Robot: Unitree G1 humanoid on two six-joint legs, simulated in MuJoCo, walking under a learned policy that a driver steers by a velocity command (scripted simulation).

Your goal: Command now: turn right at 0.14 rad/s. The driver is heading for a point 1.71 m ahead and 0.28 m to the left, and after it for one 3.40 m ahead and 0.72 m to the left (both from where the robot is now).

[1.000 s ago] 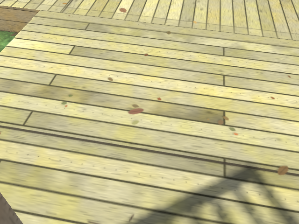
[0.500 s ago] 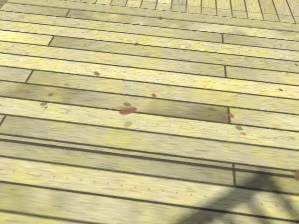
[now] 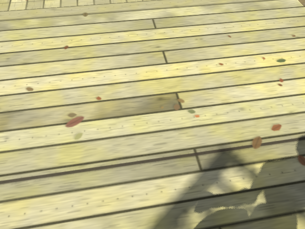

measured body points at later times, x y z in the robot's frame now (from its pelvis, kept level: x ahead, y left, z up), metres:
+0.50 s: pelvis +0.01 +0.01 +0.04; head +0.03 +0.01 +0.48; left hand +0.14 +0.27 -0.08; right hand +0.15 -0.28 -0.07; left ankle -0.03 +0.11 -0.70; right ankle +0.00 -0.12 -0.70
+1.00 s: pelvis +0.01 +0.01 +0.04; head +0.03 +0.01 +0.49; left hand +0.10 +0.28 -0.09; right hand +0.12 -0.27 -0.07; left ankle -0.03 +0.11 -0.70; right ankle +0.00 -0.12 -0.70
